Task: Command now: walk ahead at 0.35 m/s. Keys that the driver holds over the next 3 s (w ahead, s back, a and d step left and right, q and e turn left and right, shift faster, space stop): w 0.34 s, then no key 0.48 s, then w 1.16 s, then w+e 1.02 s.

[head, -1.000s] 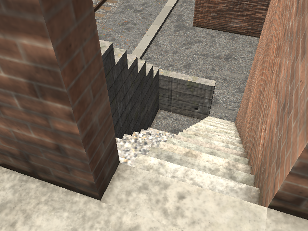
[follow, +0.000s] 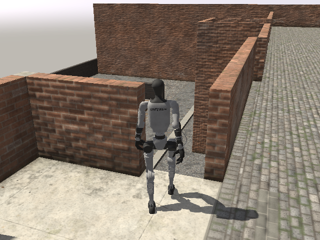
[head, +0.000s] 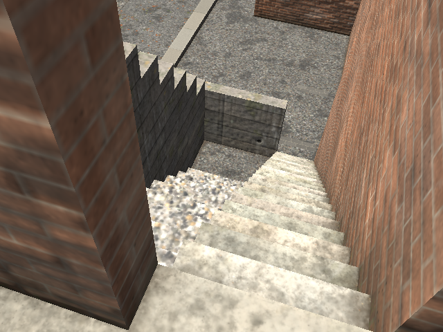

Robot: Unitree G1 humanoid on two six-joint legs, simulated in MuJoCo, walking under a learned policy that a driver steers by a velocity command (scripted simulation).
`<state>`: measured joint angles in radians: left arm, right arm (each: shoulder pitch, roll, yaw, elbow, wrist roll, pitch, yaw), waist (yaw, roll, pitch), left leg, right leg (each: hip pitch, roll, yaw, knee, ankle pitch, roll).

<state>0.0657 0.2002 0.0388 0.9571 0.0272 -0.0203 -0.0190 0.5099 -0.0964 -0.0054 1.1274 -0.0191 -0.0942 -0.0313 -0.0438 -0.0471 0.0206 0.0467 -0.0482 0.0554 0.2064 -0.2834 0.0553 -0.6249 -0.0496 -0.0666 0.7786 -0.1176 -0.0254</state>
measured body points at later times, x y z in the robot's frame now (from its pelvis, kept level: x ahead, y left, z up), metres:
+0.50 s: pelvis +0.15 -0.06 -0.02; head +0.15 -0.03 +0.43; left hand +0.21 +0.19 -0.18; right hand +0.21 -0.30 -0.15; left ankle +0.17 +0.03 -0.75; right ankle +0.20 -0.09 -0.73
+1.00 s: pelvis +0.20 -0.12 +0.00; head +0.21 -0.12 +0.45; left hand +0.17 +0.11 -0.15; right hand +0.19 -0.36 -0.16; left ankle +0.18 -0.04 -0.73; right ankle +0.19 -0.24 -0.74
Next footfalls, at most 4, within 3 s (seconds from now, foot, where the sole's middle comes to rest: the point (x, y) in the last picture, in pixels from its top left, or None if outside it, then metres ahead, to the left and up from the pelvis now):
0.14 right None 0.25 -0.08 -0.78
0.46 left None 0.21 0.04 -0.78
0.74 right None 0.23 -0.24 -0.78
1.02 left None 0.23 -0.04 -0.78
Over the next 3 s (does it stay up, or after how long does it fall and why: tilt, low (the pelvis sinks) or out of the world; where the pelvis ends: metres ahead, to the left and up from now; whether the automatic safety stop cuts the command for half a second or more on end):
stays up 0.95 -0.26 -0.49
